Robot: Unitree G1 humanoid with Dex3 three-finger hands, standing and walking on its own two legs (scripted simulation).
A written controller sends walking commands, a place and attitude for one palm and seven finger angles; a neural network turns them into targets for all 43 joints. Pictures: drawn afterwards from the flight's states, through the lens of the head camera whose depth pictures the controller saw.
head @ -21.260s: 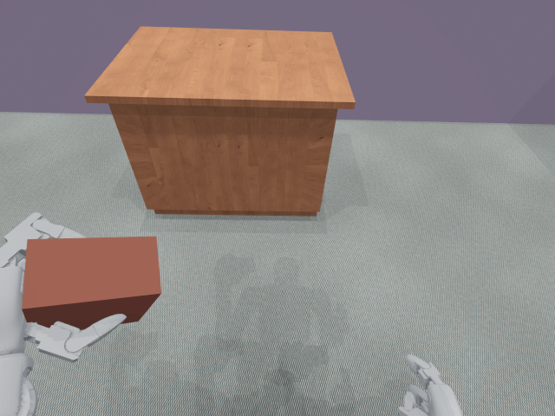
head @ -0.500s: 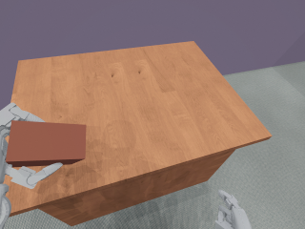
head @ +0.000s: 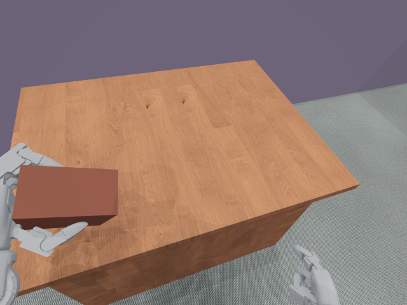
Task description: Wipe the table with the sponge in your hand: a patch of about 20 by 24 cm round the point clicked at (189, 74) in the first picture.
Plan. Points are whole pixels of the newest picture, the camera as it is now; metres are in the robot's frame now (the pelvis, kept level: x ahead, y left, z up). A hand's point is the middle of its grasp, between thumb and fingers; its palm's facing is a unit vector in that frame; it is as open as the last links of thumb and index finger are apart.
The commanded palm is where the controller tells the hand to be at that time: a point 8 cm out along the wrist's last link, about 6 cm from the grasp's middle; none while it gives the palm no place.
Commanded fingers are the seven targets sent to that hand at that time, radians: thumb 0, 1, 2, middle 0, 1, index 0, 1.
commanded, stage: look again from close up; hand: left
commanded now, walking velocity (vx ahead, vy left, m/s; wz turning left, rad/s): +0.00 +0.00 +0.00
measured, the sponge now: (81, 200) +0.23 +0.22 +0.13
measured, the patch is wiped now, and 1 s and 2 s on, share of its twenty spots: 0.00 0.00 0.00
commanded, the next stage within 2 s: shuffle to correct the standing spot in 0.14 s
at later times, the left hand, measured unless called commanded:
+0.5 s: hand (65, 195) +0.22 +0.23 +0.16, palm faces +0.36 -0.86 -0.37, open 10.4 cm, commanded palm +0.16 +0.26 +0.17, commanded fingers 0.00 0.10 1.30 -1.20 -1.60 -1.20 -1.60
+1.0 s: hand (120, 195) +0.23 +0.16 +0.15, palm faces +0.30 -0.87 -0.39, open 10.4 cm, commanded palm +0.17 +0.20 +0.17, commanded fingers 0.00 0.10 1.30 -1.20 -1.60 -1.20 -1.60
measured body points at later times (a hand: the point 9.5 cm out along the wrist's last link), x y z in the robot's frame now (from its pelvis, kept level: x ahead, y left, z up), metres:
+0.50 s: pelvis +0.00 -0.02 +0.00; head +0.02 +0.01 +0.45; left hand +0.20 +0.27 +0.18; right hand +0.18 -0.24 -0.07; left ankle +0.02 +0.07 -0.74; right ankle +0.01 -0.14 -0.74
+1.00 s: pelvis +0.01 -0.08 -0.01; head +0.03 -0.07 +0.44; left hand +0.21 +0.20 +0.17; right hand +0.17 -0.33 -0.08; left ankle +0.02 +0.07 -0.74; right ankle +0.01 -0.14 -0.74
